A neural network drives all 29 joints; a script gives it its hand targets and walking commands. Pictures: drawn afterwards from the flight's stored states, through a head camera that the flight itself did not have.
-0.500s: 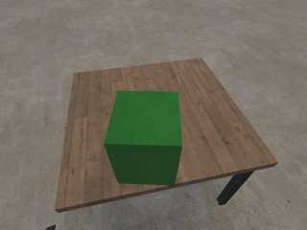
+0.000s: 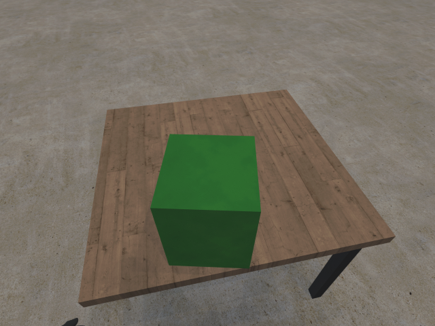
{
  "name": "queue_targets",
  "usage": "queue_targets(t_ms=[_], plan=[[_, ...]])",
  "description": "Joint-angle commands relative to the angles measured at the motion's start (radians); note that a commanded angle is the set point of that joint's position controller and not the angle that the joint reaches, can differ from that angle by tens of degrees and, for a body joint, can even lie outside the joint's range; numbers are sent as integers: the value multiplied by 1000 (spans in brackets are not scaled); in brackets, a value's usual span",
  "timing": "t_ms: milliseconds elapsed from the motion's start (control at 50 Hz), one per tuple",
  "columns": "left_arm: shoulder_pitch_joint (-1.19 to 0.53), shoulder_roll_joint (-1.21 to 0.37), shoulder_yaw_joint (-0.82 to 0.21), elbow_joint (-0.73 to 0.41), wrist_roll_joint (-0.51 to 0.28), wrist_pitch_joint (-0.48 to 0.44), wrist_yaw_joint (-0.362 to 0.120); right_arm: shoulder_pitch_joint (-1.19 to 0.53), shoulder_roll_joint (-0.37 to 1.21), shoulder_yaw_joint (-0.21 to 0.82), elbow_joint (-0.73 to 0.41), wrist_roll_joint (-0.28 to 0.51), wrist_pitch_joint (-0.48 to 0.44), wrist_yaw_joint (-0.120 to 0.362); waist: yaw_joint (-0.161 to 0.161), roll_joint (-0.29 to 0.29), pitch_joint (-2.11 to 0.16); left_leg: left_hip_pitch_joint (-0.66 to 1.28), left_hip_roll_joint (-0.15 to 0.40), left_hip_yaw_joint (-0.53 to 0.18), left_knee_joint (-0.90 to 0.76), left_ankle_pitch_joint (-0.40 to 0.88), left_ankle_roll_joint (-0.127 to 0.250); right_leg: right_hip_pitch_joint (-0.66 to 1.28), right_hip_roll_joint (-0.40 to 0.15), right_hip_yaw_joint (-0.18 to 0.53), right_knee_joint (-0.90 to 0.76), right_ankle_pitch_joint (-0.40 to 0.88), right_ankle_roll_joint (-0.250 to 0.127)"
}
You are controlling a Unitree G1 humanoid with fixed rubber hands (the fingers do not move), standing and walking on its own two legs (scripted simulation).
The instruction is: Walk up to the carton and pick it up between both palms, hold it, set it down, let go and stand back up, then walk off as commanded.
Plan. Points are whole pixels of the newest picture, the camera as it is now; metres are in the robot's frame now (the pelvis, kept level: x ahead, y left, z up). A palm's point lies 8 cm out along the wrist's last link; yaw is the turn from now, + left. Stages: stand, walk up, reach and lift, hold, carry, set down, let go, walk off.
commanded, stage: walk up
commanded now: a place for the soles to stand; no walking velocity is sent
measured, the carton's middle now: (210, 202) +0.43 +0.03 -0.05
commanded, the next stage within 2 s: reach and lift in 0.06 s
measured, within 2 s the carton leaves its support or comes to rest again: neither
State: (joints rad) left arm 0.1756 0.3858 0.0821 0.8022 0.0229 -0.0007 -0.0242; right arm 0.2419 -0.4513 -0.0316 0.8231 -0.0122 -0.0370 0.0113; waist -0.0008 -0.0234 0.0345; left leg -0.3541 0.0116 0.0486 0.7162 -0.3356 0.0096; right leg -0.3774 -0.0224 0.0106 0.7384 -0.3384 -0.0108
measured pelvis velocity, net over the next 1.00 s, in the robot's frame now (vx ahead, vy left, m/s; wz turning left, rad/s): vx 0.01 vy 0.00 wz -0.01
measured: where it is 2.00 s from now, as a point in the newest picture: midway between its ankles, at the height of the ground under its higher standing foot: outside the picture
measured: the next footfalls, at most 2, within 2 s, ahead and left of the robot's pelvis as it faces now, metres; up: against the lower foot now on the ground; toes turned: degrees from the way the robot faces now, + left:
none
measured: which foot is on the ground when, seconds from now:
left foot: down 0.00-1.00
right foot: down 0.00-1.00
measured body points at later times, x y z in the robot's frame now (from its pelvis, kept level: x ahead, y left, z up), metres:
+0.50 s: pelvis +0.00 -0.02 +0.00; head +0.03 -0.03 +0.45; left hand +0.19 +0.25 -0.07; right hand +0.14 -0.30 -0.10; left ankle +0.03 +0.12 -0.71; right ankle +0.04 -0.13 -0.71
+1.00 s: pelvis +0.01 +0.00 +0.03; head +0.04 +0.02 +0.47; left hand +0.21 +0.26 -0.04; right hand +0.18 -0.24 -0.05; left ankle +0.03 +0.12 -0.71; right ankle +0.04 -0.12 -0.71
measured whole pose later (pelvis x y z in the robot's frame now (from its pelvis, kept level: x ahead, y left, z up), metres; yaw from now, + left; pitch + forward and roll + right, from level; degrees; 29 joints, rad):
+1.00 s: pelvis +0.01 +0.00 +0.03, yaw +0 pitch -1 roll +0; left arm 0.12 0.29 0.07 0.53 -0.05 -0.02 -0.05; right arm 0.18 -0.18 -0.05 0.77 0.01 -0.42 -0.05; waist 0.00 -0.03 0.09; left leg -0.22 0.02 0.05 0.45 -0.22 0.00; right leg -0.22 -0.01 0.01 0.44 -0.20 -0.01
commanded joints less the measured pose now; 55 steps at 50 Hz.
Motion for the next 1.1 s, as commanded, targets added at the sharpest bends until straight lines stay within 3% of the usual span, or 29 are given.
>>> queue_targets(t_ms=[0, 20, 40, 60, 100, 120, 160, 200, 220, 260, 300, 320, 360, 420, 460, 480, 540, 560, 620, 660, 700, 780, 800, 840, 860, 960, 1000, 1020, 1080], plan=[[-65, 229, 28, -28, -9, -31, 12, -35, -184, -32, -25, -25, -20, -1, 8, 76, -70, -43, 66, -206, -193, -24, 71, 75, -117, 113, -226, -182, -71], [-68, 224, 32, -27, -2, -34, 13, -30, -179, -35, -24, -23, -23, -3, 6, 103, -100, -45, 86, -222, -219, -79, 74, 111, -92, 86, -205, -183, -65], [-54, 242, 29, -34, -6, -33, 9, -33, -164, -24, -44, -16, -23, 4, 18, 1, -72, -59, 96, -227, -241, -69, 73, 107, -88, 61, -207, -142, -59], [-369, 107, -19, -281, 3, 226, 60, -384, -50, -198, 125, -96, -210, 41, -25, 170, 33, -122, 80, 21, -198, -262, -24, 24, 41, -107, -64, -163, -27], [-286, 67, 12, -263, 64, 310, 65, -297, -133, -211, 125, -124, -221, 77, -36, 182, 104, -428, 140, 23, -275, -399, 46, 290, 91, -157, 100, -53, -21], [-277, 58, 24, -294, 88, 323, 70, -249, -125, -190, 164, -115, -221, 80, -57, 220, 68, -447, 149, 32, -293, -359, 45, 375, 92, -166, 126, 16, -21], [-257, 63, 37, -386, 53, 348, 57, -256, -118, -214, 64, -89, -248, 77, -43, 102, 23, -340, 117, 61, -256, -209, 48, 331, 86, -121, 21, 23, -36], [-272, 99, 36, -441, 46, 345, 55, -212, -94, -219, 60, -77, -260, 57, -74, 55, -36, -170, 79, 56, -196, -88, 24, 257, 69, -99, -39, 85, -41], [-275, 102, 40, -455, 16, 344, 54, -219, -38, -200, 49, -58, -263, 50, -45, -31, -60, -72, 56, 45, -161, 35, 14, 190, 51, -68, -87, 120, -55], [-213, 125, 53, -456, 35, 319, 48, -134, 5, -167, 4, -29, -268, 35, -26, -103, -67, 84, 30, 49, -147, 89, -2, 114, 48, -56, -158, 167, -31], [-212, 123, 79, -437, 23, 315, 38, -144, 28, -130, -49, -12, -262, 14, -12, -133, -84, 72, 4, 54, -152, 62, 25, 156, 23, -7, -196, 165, -17], [-191, 136, 108, -421, 24, 312, 30, -143, 31, -116, -87, -15, -266, 4, 26, -166, -94, 51, 2, 61, -142, 96, 24, 191, 26, -11, -173, 233, -4], [-166, 139, 110, -420, 2, 267, 22, -94, 58, -104, -132, -15, -277, -17, 11, -184, -124, 62, -17, 74, -159, 75, 22, 238, 14, 20, -206, 269, 20], [-129, 134, 116, -404, -10, 226, 13, -84, 95, -75, -178, -21, -301, -31, 27, -141, -131, 93, -23, 85, -206, 69, 18, 282, 4, 22, -234, 283, 25], [-146, 130, 110, -434, -20, 199, 5, -71, 130, -63, -192, -10, -302, -48, 8, -101, -184, 115, -32, 80, -224, 85, 16, 302, -5, 29, -252, 290, 31], [-123, 132, 110, -432, -32, 174, 9, -59, 142, -46, -223, 0, -311, -44, 33, -93, -175, 138, -35, 91, -249, 124, 12, 315, -9, 32, -282, 358, 26], [-92, 111, 103, -407, -58, 127, -8, -12, 166, -49, -225, -12, -331, -63, 17, -154, -178, 153, -35, 90, -260, 112, 9, 319, -10, 25, -315, 297, 28], [-85, 110, 102, -403, -69, 104, -14, -19, 174, -37, -253, -8, -338, -69, 32, -152, -172, 162, -32, 101, -282, 127, 9, 329, 1, 28, -325, 326, 47], [-102, 103, 88, -366, -74, 70, -27, -26, 198, -8, -248, 1, -345, -81, 21, -144, -149, 232, -49, 95, -300, 103, 20, 296, -9, 23, -374, 212, 20], [-97, 89, 66, -389, -80, 43, -26, -34, 214, -6, -218, 10, -357, -76, 33, -61, -167, 264, -33, 92, -325, 130, 7, 307, -1, 12, -383, 192, 8], [-102, 100, 62, -375, -97, 33, -35, -56, 213, -13, -263, 10, -373, -78, 47, -61, -138, 231, -33, 90, -336, 109, 14, 298, 7, 3, -391, 157, 8], [-61, 50, 15, -353, -90, 7, -30, -32, 206, -19, -225, 27, -384, -77, 27, -49, -73, 357, -35, 84, -338, 101, 10, 183, 4, -11, -456, 36, -26], [-71, 61, 13, -402, -91, -2, -25, -51, 200, -46, -231, 20, -390, -77, 34, 7, -72, 338, -22, 74, -356, 92, 1, 209, 15, -30, -430, 34, -32], [-83, 55, -2, -396, -110, -41, -17, -64, 208, -32, -227, 36, -413, -74, 33, -15, -106, 334, -23, 78, -369, 92, -3, 231, 21, -39, -423, 31, -30], [-90, 40, -25, -413, -116, -58, -10, -55, 216, -35, -220, 43, -421, -70, 28, 59, -143, 272, 0, 63, -414, 102, 1, 335, 45, -46, -381, 109, -23], [-44, 12, -42, -361, -122, -126, 2, -67, 224, -44, -217, 74, -473, -45, 43, 92, -132, 301, -1, 51, -406, 201, -23, 323, 52, -51, -396, 168, -31], [-13, 5, -51, -346, -133, -170, -3, -20, 233, -44, -180, 82, -477, -49, 18, 69, -138, 343, 3, 50, -403, 217, -33, 335, 57, -49, -404, 192, -29], [-43, 20, -44, -342, -152, -191, -14, -40, 261, -15, -202, 81, -487, -53, 31, 21, -123, 309, -8, 54, -391, 197, -17, 330, 43, -30, -413, 155, -29], [-10, 38, -20, -340, -148, -244, -13, -13, 280, 6, -201, 100, -516, -58, 46, 61, -143, 304, -20, 55, -370, 262, -23, 371, 34, -19, -405, 211, -27]])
